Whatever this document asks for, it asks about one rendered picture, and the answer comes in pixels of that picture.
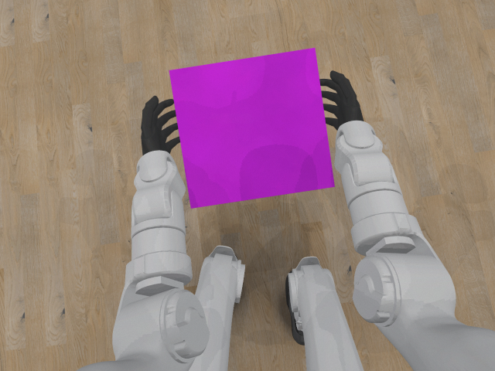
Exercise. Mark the carton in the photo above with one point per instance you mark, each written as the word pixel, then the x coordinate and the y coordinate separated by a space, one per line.
pixel 252 128

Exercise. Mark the robot left upper arm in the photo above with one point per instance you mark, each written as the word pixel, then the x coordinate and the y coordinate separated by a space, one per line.
pixel 163 332

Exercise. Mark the right robot thigh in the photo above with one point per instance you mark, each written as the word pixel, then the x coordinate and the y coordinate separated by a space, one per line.
pixel 329 344

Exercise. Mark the right robot foot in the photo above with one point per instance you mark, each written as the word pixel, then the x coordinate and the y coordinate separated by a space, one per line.
pixel 297 335

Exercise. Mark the left robot forearm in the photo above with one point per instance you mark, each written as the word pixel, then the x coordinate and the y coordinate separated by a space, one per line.
pixel 158 246

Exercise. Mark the robot left hand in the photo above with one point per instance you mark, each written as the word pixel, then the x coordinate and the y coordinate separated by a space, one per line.
pixel 153 137

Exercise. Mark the right robot forearm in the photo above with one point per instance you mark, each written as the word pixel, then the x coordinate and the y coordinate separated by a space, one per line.
pixel 381 223

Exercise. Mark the robot right hand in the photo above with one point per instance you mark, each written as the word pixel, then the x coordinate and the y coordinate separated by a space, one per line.
pixel 347 107

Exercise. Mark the robot right upper arm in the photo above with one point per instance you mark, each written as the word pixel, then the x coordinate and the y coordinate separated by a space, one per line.
pixel 411 299

